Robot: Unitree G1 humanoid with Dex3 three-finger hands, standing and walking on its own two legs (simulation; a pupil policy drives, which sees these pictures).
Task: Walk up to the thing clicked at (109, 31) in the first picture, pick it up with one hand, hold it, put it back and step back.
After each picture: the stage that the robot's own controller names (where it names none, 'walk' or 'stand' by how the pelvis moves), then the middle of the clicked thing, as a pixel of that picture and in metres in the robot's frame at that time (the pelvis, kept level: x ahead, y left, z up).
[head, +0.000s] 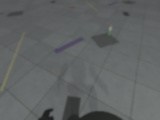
stand; (110, 29) +2.30 -0.45 -0.65
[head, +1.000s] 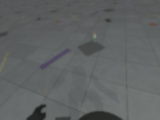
walk; (94, 37) +2.19 +0.04 -0.62
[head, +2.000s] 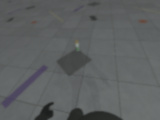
walk; (77, 45) +1.48 +0.43 -0.64
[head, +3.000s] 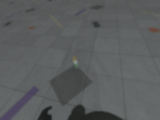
walk; (75, 62) +1.00 +0.39 -0.65
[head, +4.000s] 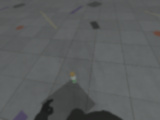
walk; (73, 77) +0.62 +0.29 -0.64
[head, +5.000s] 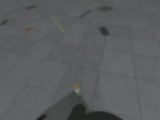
stand; (77, 89) +0.46 +0.24 -0.64
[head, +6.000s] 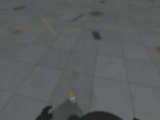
stand; (72, 97) +0.39 +0.23 -0.65
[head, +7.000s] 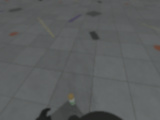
stand; (71, 99) +0.36 +0.23 -0.65
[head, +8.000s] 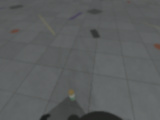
stand; (71, 95) +0.40 +0.23 -0.66
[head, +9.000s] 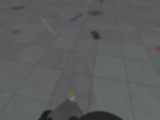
stand; (71, 97) +0.39 +0.23 -0.66
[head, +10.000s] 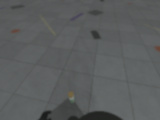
stand; (71, 97) +0.38 +0.23 -0.66
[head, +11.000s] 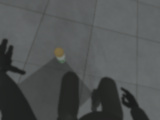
go down; (60, 56) +0.45 +0.27 -0.30
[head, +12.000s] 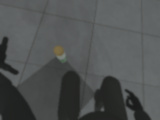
go down; (61, 55) +0.44 +0.28 -0.26
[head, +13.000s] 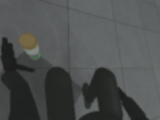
close in; (32, 49) +0.42 +0.33 -0.16
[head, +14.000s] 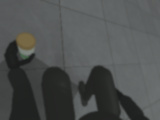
close; (26, 48) +0.42 +0.32 -0.15
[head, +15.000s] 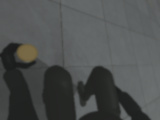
lift; (28, 55) +0.37 +0.31 -0.15
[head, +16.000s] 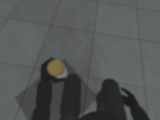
lift; (60, 71) +0.31 +0.22 -0.01
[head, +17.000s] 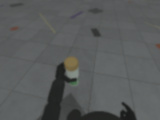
hold; (72, 73) +0.32 +0.13 +0.08
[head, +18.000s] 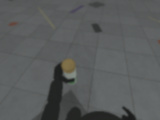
hold; (70, 73) +0.32 +0.15 +0.05
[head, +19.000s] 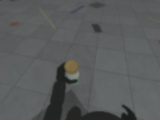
hold; (73, 74) +0.32 +0.14 +0.04
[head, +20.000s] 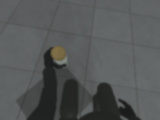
crouch; (61, 59) +0.40 +0.21 -0.05
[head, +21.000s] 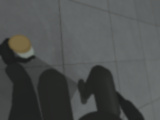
lower; (25, 51) +0.41 +0.30 -0.17
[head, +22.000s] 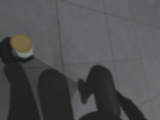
lower; (24, 51) +0.41 +0.31 -0.16
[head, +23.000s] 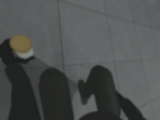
lower; (25, 51) +0.40 +0.31 -0.16
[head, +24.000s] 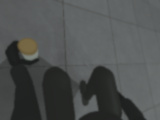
lower; (30, 53) +0.39 +0.31 -0.16
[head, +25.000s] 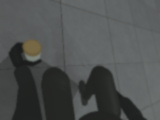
loosen; (33, 55) +0.39 +0.29 -0.16
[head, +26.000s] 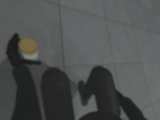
open; (30, 54) +0.40 +0.30 -0.16
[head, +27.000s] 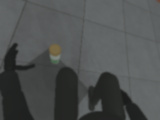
stand; (55, 55) +0.41 +0.27 -0.21
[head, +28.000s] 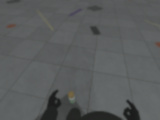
stand; (71, 97) +0.36 +0.19 -0.58
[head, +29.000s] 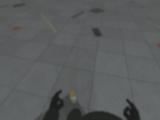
stand; (73, 96) +0.38 +0.20 -0.60
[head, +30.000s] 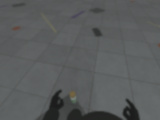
stand; (73, 97) +0.37 +0.20 -0.60
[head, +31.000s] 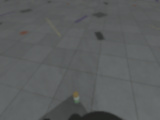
stand; (76, 97) +0.40 +0.19 -0.65
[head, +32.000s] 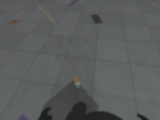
walk; (77, 82) +0.47 +0.22 -0.64
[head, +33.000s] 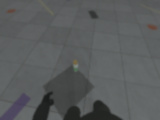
walk; (75, 66) +0.74 +0.19 -0.63
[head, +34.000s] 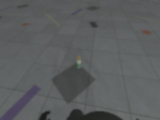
stand; (78, 62) +1.00 +0.27 -0.64
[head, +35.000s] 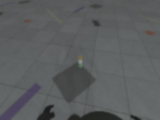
stand; (80, 61) +1.00 +0.22 -0.65
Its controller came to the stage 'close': yes
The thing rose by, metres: 0.70
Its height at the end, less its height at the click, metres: +0.00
